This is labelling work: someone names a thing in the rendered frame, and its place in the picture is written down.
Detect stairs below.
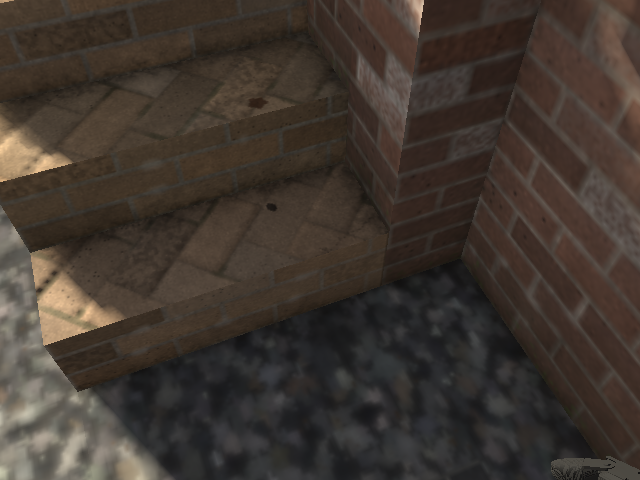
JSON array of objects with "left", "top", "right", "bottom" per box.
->
[{"left": 0, "top": 0, "right": 389, "bottom": 392}]

